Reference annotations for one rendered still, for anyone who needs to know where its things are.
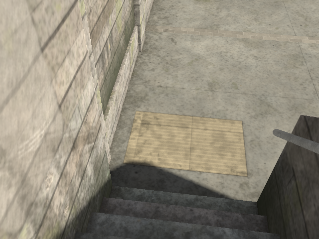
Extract stairs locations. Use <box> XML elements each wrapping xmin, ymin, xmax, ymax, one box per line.
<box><xmin>74</xmin><ymin>186</ymin><xmax>280</xmax><ymax>239</ymax></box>

